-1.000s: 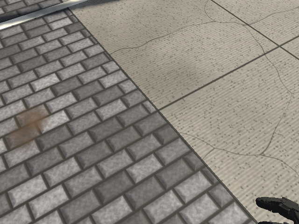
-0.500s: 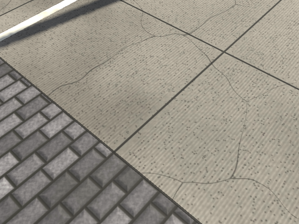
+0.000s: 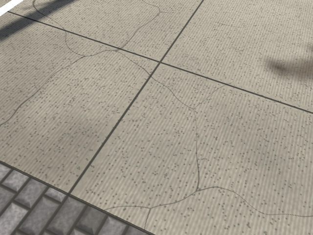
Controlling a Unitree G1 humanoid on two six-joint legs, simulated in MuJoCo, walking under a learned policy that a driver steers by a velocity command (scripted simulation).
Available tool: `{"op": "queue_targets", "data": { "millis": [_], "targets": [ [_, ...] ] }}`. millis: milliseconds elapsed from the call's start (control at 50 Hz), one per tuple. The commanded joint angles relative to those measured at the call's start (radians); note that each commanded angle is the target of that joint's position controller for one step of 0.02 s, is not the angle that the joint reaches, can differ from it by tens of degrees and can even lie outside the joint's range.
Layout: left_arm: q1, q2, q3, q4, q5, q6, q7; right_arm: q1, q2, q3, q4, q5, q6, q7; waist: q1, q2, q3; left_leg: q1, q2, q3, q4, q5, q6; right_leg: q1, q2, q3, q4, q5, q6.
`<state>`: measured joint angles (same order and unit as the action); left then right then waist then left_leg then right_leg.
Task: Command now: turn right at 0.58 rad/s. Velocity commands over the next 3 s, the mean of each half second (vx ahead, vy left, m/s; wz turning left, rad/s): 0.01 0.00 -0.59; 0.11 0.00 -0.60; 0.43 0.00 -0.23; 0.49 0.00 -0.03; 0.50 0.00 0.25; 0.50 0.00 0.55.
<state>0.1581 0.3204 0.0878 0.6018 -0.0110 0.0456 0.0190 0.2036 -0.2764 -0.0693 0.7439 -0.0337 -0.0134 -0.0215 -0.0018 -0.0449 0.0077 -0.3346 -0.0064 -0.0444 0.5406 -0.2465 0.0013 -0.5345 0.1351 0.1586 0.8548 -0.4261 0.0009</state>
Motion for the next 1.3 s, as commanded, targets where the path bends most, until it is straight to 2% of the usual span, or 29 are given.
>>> {"op": "queue_targets", "data": {
  "millis": [20,40,80,160,280,320,340,360,380,400,420,460,520,600,720,780,800,820,840,860,880,920,1040,1160,1200,1240,1260,1280,1300],
  "targets": [
    [0.081,0.14,0.054,-0.026,0.0,-0.003,0.004,-0.116,-0.12,-0.029,-0.115,0.014,-0.014,-0.014,0.047,0.166,-0.059,0.139,0.275,-0.238,-0.212,0.242,0.169,-0.125,-0.062,-0.022,0.352,-0.018,0.05],
    [0.085,0.116,0.047,-0.024,0.0,0.006,0.004,-0.112,-0.112,-0.024,-0.115,0.025,-0.011,-0.018,0.034,0.166,-0.046,0.151,0.265,-0.193,-0.206,0.292,0.171,-0.146,-0.069,-0.031,0.404,0.013,0.067],
    [0.043,0.082,0.034,-0.045,-0.011,0.011,-0.001,-0.079,-0.115,-0.022,-0.111,0.019,0.0,-0.026,0.01,0.18,-0.037,0.175,0.234,-0.105,-0.212,0.33,0.18,-0.148,-0.087,-0.087,0.37,0.056,0.089],
    [-0.047,0.048,0.014,-0.093,-0.012,0.008,-0.011,-0.009,-0.161,-0.04,-0.097,0.016,0.018,-0.033,-0.051,0.226,-0.071,0.298,0.279,-0.071,-0.199,0.369,0.209,-0.121,-0.142,-0.127,0.157,0.041,0.111],
    [-0.025,0.064,0.018,-0.104,-0.012,0.017,-0.034,-0.041,-0.207,-0.06,-0.093,0.042,0.018,-0.009,-0.041,0.256,-0.087,0.24,0.327,-0.009,-0.164,0.4,0.2,0.108,-0.146,-0.217,-0.137,0.042,0.05],
    [0.036,0.057,0.025,-0.083,-0.012,0.019,-0.04,-0.065,-0.203,-0.061,-0.086,0.063,0.017,-0.007,0.004,0.237,-0.091,0.209,0.314,0.033,-0.089,0.376,0.152,0.228,-0.123,-0.247,-0.345,0.182,-0.002],
    [0.077,0.075,0.035,-0.067,-0.009,0.018,-0.034,-0.027,-0.173,-0.054,-0.066,0.065,0.014,-0.004,0.015,0.189,-0.101,0.145,0.283,0.081,-0.011,0.303,0.095,0.344,-0.104,-0.228,-0.448,0.283,-0.035],
    [0.115,0.157,0.06,-0.068,-0.01,0.013,-0.022,0.002,-0.123,-0.042,-0.067,0.036,0.011,0.001,0.008,-0.009,-0.121,-0.053,0.201,0.176,0.208,0.064,0.001,0.532,-0.244,-0.017,-0.482,0.574,-0.093],
    [0.107,0.271,0.076,-0.097,0.012,0.004,-0.015,-0.049,-0.078,-0.019,-0.133,-0.009,0.006,0.0,0.0,-0.297,-0.106,-0.365,0.05,0.181,0.461,-0.42,-0.085,0.601,-0.504,0.344,-0.462,0.878,-0.291],
    [0.145,0.216,0.063,-0.092,0.04,-0.022,-0.024,-0.138,-0.131,-0.035,-0.144,0.008,0.001,-0.008,0.09,-0.184,-0.179,-0.374,0.036,0.015,0.631,-0.449,-0.085,0.548,-0.531,0.362,-0.49,0.812,-0.38],
    [0.103,0.189,0.048,-0.08,0.039,-0.038,-0.024,-0.147,-0.15,-0.043,-0.141,0.031,0.005,-0.01,0.057,-0.135,-0.134,-0.385,0.052,-0.014,0.676,-0.37,-0.071,0.512,-0.47,0.268,-0.495,0.73,-0.334],
    [0.0,0.14,0.033,-0.085,0.001,-0.041,-0.011,-0.117,-0.157,-0.051,-0.113,0.023,0.013,-0.023,0.009,-0.078,-0.088,-0.379,0.066,-0.029,0.623,-0.217,-0.068,0.452,-0.376,0.173,-0.491,0.631,-0.238],
    [-0.026,0.132,0.023,-0.088,0.008,-0.029,0.005,-0.073,-0.131,-0.047,-0.098,0.023,0.012,-0.016,-0.018,-0.084,-0.117,-0.281,0.025,-0.012,0.591,-0.11,-0.085,0.388,-0.325,0.134,-0.492,0.65,-0.231],
    [-0.001,0.152,0.031,-0.078,0.003,-0.022,0.015,-0.115,-0.097,-0.03,-0.109,0.028,0.008,-0.01,0.009,-0.094,-0.109,-0.234,0.002,-0.024,0.363,-0.082,-0.092,0.392,-0.306,0.181,-0.482,0.509,-0.226],
    [-0.016,0.168,0.037,-0.081,-0.001,-0.01,0.001,-0.118,-0.114,-0.034,-0.121,0.041,-0.01,0.012,0.022,-0.127,-0.093,-0.094,-0.037,-0.039,0.147,-0.131,-0.067,0.343,-0.297,0.326,-0.455,0.447,-0.227],
    [-0.049,0.152,0.03,-0.085,-0.02,-0.003,0.004,-0.038,-0.112,-0.04,-0.103,0.046,-0.024,0.022,-0.032,-0.108,-0.118,0.097,-0.039,-0.014,-0.119,0.017,-0.027,0.284,-0.235,0.347,-0.422,0.231,-0.178],
    [-0.028,0.114,0.018,-0.082,-0.017,-0.005,0.007,0.001,-0.142,-0.05,-0.096,0.04,-0.025,0.018,-0.04,-0.048,-0.13,0.242,0.051,-0.075,-0.166,0.027,0.013,0.163,-0.181,0.304,-0.359,0.015,-0.13],
    [0.009,0.047,-0.001,-0.084,-0.01,-0.009,0.004,0.051,-0.205,-0.061,-0.097,0.022,-0.02,0.01,-0.03,0.164,-0.14,0.378,0.257,-0.308,-0.233,-0.16,0.109,-0.039,-0.057,0.127,-0.114,-0.207,-0.064],
    [-0.019,0.102,0.016,-0.121,-0.016,-0.026,0.005,0.083,-0.252,-0.074,-0.082,-0.003,-0.029,0.021,-0.037,0.317,-0.049,0.287,0.4,-0.585,-0.338,-0.343,0.24,-0.211,-0.022,0.025,0.076,-0.194,-0.039],
    [-0.028,0.16,0.033,-0.111,-0.007,-0.036,0.004,0.022,-0.203,-0.06,-0.106,0.005,-0.042,0.017,-0.02,0.248,0.009,0.244,0.394,-0.553,-0.353,-0.428,0.249,-0.243,-0.103,0.03,0.191,-0.099,-0.021],
    [-0.008,0.172,0.041,-0.088,-0.004,-0.037,-0.001,-0.021,-0.165,-0.05,-0.113,0.022,-0.045,0.006,-0.004,0.228,0.032,0.235,0.336,-0.456,-0.354,-0.411,0.205,-0.254,-0.116,0.009,0.23,-0.024,-0.004],
    [0.012,0.136,0.036,-0.065,0.0,-0.036,-0.008,-0.025,-0.138,-0.038,-0.117,0.037,-0.045,-0.011,-0.014,0.195,0.029,0.263,0.279,-0.318,-0.353,-0.307,0.158,-0.279,-0.138,-0.03,0.31,0.078,0.031],
    [-0.061,0.038,-0.001,-0.087,-0.008,-0.064,-0.028,0.103,-0.148,-0.035,-0.075,0.025,-0.064,-0.004,-0.073,0.168,0.04,0.274,0.257,-0.121,-0.401,-0.122,0.177,-0.253,-0.177,-0.086,0.157,0.229,0.057],
    [-0.099,0.028,-0.02,-0.089,-0.012,-0.087,-0.056,0.122,-0.213,-0.05,-0.035,0.063,-0.062,0.022,-0.07,0.188,0.065,0.189,0.281,-0.022,-0.384,-0.019,0.178,0.014,-0.182,-0.183,-0.176,0.189,0.013],
    [-0.054,0.045,-0.013,-0.079,-0.017,-0.09,-0.06,0.121,-0.223,-0.05,-0.018,0.076,-0.052,0.029,-0.029,0.177,0.065,0.182,0.304,-0.023,-0.339,0.003,0.17,0.12,-0.163,-0.207,-0.279,0.195,-0.028],
    [0.152,0.111,0.027,-0.013,-0.016,-0.089,-0.047,0.133,-0.176,-0.029,-0.002,0.068,-0.051,0.032,0.08,0.116,-0.044,0.106,0.233,0.068,-0.071,0.275,0.118,0.448,-0.113,-0.225,-0.361,0.231,-0.079],
    [0.321,0.185,0.049,0.01,-0.006,-0.085,-0.033,0.122,-0.106,0.001,-0.03,0.04,-0.057,0.032,0.152,-0.038,-0.181,-0.063,0.166,0.149,0.282,0.121,0.053,0.698,-0.297,0.014,-0.39,0.179,-0.135],
    [0.349,0.297,0.06,0.005,0.002,-0.09,-0.032,0.153,-0.033,0.024,-0.086,0.037,-0.082,0.031,0.099,-0.31,-0.259,-0.411,0.002,0.092,0.612,-0.313,-0.002,0.87,-0.514,0.527,-0.541,0.004,-0.302],
    [0.33,0.198,0.036,0.005,-0.001,-0.107,-0.039,0.089,-0.149,-0.005,-0.078,0.065,-0.098,0.03,0.136,-0.149,-0.219,-0.508,0.043,-0.024,0.741,-0.293,0.004,0.81,-0.519,0.565,-0.606,-0.087,-0.311]
  ]
}}
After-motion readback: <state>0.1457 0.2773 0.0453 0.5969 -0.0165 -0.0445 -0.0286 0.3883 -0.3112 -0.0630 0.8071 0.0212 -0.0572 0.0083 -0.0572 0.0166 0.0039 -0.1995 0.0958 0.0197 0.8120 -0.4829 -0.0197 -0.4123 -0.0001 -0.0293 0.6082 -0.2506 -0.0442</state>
